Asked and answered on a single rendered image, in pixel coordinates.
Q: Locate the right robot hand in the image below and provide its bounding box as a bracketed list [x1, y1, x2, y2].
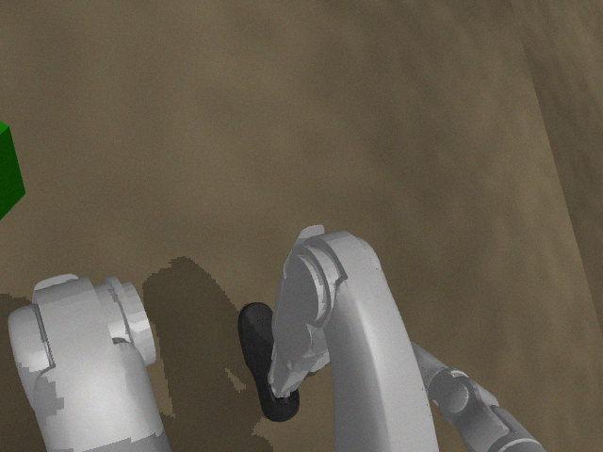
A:
[411, 341, 449, 399]

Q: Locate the right robot arm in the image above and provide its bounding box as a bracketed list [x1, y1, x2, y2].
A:
[428, 368, 546, 452]

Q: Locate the right robot foot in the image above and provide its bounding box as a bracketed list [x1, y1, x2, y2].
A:
[237, 302, 300, 422]

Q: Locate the carton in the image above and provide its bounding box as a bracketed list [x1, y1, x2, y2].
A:
[0, 121, 25, 220]

